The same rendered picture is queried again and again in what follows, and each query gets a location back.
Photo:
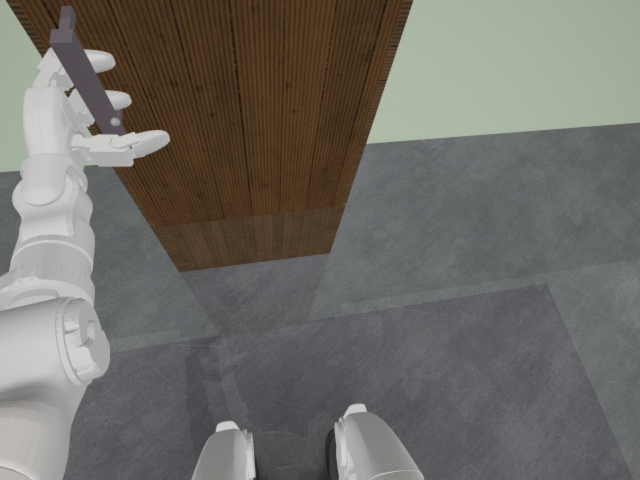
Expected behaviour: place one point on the robot thigh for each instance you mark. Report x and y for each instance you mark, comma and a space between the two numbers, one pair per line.
227, 455
366, 443

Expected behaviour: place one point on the handle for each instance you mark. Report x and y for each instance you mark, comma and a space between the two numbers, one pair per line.
73, 58

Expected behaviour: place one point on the left robot thigh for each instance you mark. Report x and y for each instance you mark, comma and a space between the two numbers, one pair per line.
227, 455

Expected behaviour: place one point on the right robot thigh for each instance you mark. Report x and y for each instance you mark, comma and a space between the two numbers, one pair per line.
366, 443

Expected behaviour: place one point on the robot left upper arm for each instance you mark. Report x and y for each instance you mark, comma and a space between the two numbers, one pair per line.
49, 352

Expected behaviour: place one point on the robot left forearm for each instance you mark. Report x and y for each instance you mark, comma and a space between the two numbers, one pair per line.
54, 253

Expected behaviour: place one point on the left robot hand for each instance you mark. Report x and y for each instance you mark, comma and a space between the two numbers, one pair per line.
50, 120

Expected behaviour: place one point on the cupboard door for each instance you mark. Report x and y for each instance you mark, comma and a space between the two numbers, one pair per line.
265, 101

